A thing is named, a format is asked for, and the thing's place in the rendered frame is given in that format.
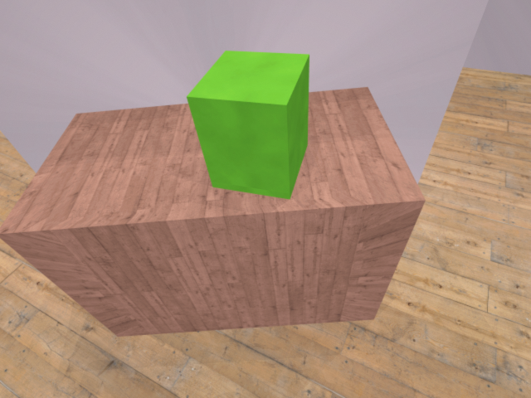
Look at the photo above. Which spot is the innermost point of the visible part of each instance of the carton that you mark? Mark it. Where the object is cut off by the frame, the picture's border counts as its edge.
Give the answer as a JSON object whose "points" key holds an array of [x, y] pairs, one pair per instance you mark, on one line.
{"points": [[250, 111]]}

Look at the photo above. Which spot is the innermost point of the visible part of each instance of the pedestal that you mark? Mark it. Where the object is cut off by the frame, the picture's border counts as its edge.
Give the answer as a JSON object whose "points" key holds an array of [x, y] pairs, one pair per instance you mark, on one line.
{"points": [[122, 217]]}

